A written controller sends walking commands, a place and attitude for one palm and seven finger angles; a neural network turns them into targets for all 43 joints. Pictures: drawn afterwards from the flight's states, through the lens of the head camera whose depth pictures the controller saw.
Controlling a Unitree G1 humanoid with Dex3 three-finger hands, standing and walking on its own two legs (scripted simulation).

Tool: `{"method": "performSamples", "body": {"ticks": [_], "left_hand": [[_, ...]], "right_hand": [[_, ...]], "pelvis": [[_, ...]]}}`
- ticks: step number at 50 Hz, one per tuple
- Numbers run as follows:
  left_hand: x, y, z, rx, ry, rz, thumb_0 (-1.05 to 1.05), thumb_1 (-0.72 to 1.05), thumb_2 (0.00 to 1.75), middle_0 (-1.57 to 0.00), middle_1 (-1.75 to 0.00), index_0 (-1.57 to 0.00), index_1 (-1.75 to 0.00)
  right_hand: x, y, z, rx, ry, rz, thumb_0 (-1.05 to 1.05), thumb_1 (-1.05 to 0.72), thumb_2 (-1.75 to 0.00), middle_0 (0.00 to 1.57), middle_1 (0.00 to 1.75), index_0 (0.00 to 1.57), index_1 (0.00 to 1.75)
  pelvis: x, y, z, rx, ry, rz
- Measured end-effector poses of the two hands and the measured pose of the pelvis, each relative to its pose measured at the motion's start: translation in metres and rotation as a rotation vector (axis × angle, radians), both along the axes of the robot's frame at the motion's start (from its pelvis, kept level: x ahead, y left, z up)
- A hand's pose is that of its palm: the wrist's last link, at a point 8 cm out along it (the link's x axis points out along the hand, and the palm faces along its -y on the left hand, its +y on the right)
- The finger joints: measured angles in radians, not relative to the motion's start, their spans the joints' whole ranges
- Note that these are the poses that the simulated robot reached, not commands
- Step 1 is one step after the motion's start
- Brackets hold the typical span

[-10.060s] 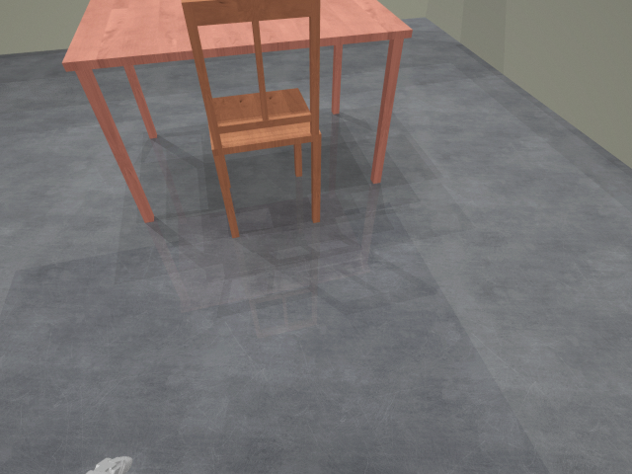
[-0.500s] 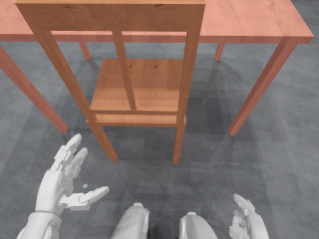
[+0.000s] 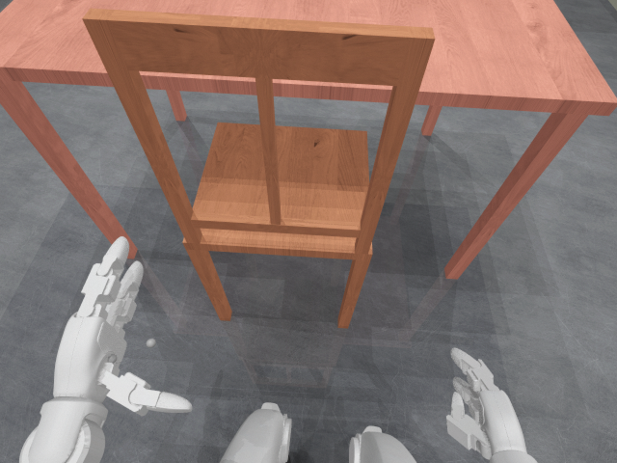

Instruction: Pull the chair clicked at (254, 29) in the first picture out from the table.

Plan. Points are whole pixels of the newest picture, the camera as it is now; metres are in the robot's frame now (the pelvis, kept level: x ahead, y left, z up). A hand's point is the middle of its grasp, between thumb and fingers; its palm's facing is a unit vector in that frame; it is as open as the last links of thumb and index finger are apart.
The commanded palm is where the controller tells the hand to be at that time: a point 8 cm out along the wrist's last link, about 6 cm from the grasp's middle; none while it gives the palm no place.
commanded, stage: raise the hand toward the chair's back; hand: left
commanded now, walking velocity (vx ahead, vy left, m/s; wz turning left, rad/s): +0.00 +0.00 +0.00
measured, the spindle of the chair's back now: (271, 163) +0.54 +0.11 +0.03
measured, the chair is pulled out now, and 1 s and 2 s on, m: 0.00 0.00 0.00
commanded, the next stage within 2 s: aim the fingers beside a spindle in 0.74 s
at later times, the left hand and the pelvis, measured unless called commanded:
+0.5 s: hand (152, 315) +0.27 +0.20 +0.06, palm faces +0.03 -1.00 -0.05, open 16.9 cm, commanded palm +0.24 +0.26 +0.06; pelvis +0.02 +0.00 +0.01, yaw -1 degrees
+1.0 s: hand (175, 329) +0.26 +0.18 +0.05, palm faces +0.00 -1.00 -0.03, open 17.0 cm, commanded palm +0.24 +0.23 +0.05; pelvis +0.00 -0.01 +0.00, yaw +0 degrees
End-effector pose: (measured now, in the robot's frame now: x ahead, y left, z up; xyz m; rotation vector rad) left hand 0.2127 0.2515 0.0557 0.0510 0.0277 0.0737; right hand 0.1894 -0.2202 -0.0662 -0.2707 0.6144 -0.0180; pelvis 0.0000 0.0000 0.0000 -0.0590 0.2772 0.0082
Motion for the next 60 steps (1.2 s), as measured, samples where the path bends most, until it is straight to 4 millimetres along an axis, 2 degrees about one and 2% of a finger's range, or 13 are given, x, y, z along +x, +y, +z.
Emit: {"method": "performSamples", "body": {"ticks": [3, 5, 11, 14, 20, 27, 30, 35, 38, 42, 45, 52, 60], "left_hand": [[0.004, -0.007, -0.013, -0.014, 0.095, -0.074, -0.01, -0.47, 0.31, -0.06, -0.08, -0.06, -0.08], [0.008, -0.006, -0.014, -0.012, 0.113, -0.088, -0.01, -0.48, 0.3, -0.06, -0.08, -0.06, -0.08], [0.022, 0.02, 0.014, 0.023, -0.035, 0.021, -0.02, -0.49, 0.3, -0.07, -0.08, -0.06, -0.08], [0.028, 0.024, 0.014, 0.022, -0.04, 0.017, -0.01, -0.49, 0.3, -0.06, -0.08, -0.06, -0.08], [0.032, 0.004, -0.009, -0.033, 0.117, -0.096, -0.01, -0.49, 0.3, -0.06, -0.08, -0.05, -0.08], [0.031, 0.01, 0.012, 0.008, -0.025, -0.003, -0.02, -0.49, 0.3, -0.06, -0.08, -0.06, -0.08], [0.029, 0.01, 0.008, 0.005, -0.029, 0.003, -0.01, -0.5, 0.3, -0.06, -0.08, -0.06, -0.08], [0.022, -0.005, -0.007, -0.018, 0.075, -0.071, -0.01, -0.5, 0.3, -0.06, -0.08, -0.05, -0.08], [0.017, -0.009, -0.002, -0.008, 0.068, -0.073, -0.02, -0.5, 0.3, -0.06, -0.08, -0.06, -0.08], [0.015, -0.003, 0.011, 0.016, -0.014, -0.012, -0.02, -0.5, 0.3, -0.07, -0.08, -0.06, -0.08], [0.016, -0.001, 0.011, 0.014, -0.034, 0.005, -0.02, -0.5, 0.3, -0.06, -0.08, -0.06, -0.08], [0.028, -0.027, -0.01, -0.029, 0.037, -0.096, -0.01, -0.5, 0.3, -0.06, -0.08, -0.05, -0.08], [0.053, -0.032, -0.005, -0.008, -0.04, -0.05, -0.02, -0.5, 0.3, -0.06, -0.08, -0.06, -0.08]], "right_hand": [[0.005, 0.004, 0.002, -0.001, 0.0, 0.005, 0.01, -0.9, -0.9, 0.2, 0.3, 0.21, 0.3], [0.007, 0.004, 0.003, -0.008, 0.005, 0.003, 0.01, -0.9, -0.89, 0.2, 0.3, 0.21, 0.3], [0.007, -0.002, 0.0, -0.025, 0.044, 0.004, 0.01, -0.9, -0.89, 0.2, 0.3, 0.21, 0.3], [0.005, -0.007, -0.003, -0.027, 0.064, -0.003, 0.01, -0.9, -0.89, 0.2, 0.3, 0.21, 0.3], [-0.002, -0.017, 0.0, -0.037, 0.074, -0.049, 0.01, -0.9, -0.89, 0.2, 0.3, 0.21, 0.3], [-0.007, -0.024, 0.001, -0.045, 0.078, -0.045, 0.01, -0.9, -0.9, 0.2, 0.3, 0.2, 0.3], [-0.007, -0.025, -0.003, -0.038, 0.078, -0.037, 0.01, -0.9, -0.9, 0.2, 0.3, 0.2, 0.3], [-0.009, -0.025, -0.004, -0.024, 0.063, -0.048, 0.01, -0.9, -0.9, 0.2, 0.3, 0.2, 0.3], [-0.01, -0.024, -0.002, -0.019, 0.05, -0.051, 0.01, -0.9, -0.9, 0.2, 0.3, 0.2, 0.3], [-0.011, -0.023, -0.003, -0.013, 0.043, -0.039, 0.01, -0.9, -0.9, 0.2, 0.3, 0.2, 0.3], [-0.012, -0.024, -0.006, -0.009, 0.041, -0.03, 0.01, -0.9, -0.9, 0.2, 0.3, 0.2, 0.3], [-0.018, -0.028, -0.01, -0.019, 0.037, -0.041, 0.01, -0.9, -0.9, 0.2, 0.3, 0.21, 0.3], [-0.027, -0.033, -0.016, -0.025, 0.071, -0.051, 0.01, -0.9, -0.9, 0.2, 0.3, 0.2, 0.3]], "pelvis": [[0.004, 0.002, 0.002, -0.001, 0.001, 0.0], [0.007, 0.002, 0.003, -0.001, 0.002, -0.002], [0.014, 0.002, 0.005, 0.001, 0.005, -0.002], [0.016, 0.002, 0.005, 0.0, 0.009, 0.001], [0.019, 0.001, 0.008, 0.005, 0.011, -0.007], [0.017, -0.004, 0.008, 0.013, 0.006, -0.012], [0.013, -0.006, 0.005, 0.013, 0.009, -0.01], [0.009, -0.008, 0.004, 0.015, 0.001, -0.011], [0.007, -0.01, 0.005, 0.017, -0.006, -0.014], [0.004, -0.013, 0.005, 0.019, -0.01, -0.012], [0.001, -0.014, 0.002, 0.019, -0.008, -0.01], [-0.002, -0.015, -0.001, 0.019, -0.001, -0.01], [-0.001, -0.016, -0.005, 0.026, 0.014, -0.02]]}}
